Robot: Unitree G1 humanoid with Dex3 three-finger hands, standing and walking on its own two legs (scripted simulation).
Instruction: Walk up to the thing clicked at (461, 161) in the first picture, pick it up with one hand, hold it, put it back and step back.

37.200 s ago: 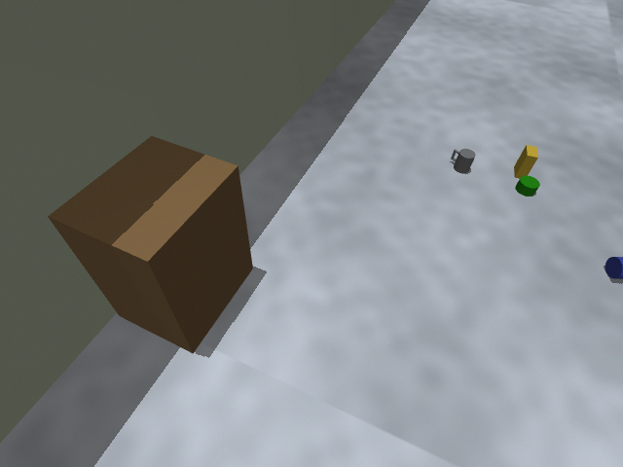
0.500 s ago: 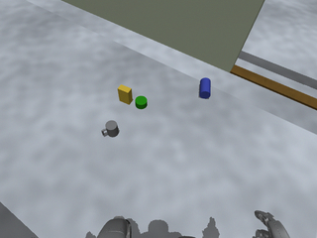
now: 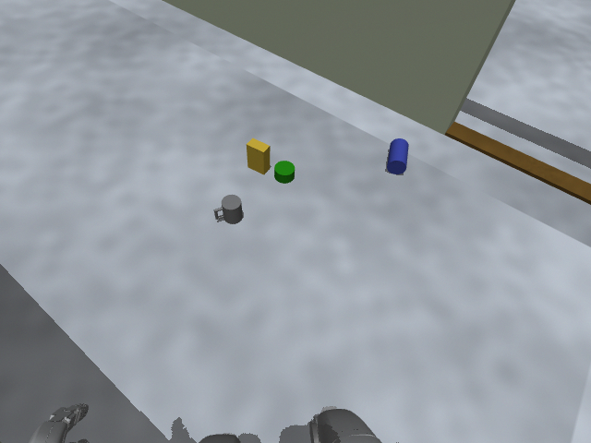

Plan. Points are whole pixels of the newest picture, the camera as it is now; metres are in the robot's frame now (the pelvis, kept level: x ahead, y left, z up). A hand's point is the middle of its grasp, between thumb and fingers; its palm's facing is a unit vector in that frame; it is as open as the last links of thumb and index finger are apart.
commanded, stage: step back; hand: left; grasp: from above
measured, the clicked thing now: (228, 210) +1.00 +0.23 -0.71
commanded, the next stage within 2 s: stand in 1.06 s
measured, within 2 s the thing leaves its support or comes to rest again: neither
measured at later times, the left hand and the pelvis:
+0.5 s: hand out of the picture +0.00 +0.28 -0.14, palm faces +0.01 -0.92 -0.39, open 7.4 cm; pelvis -0.04 +0.00 +0.01, yaw -1 degrees
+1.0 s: hand out of the picture +0.11 +0.27 -0.15, palm faces +0.02 -0.94 -0.35, open 7.3 cm; pelvis +0.01 +0.01 +0.01, yaw +0 degrees
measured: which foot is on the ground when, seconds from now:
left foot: down 0.00-1.00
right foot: up 0.00-0.10, down 0.12-1.00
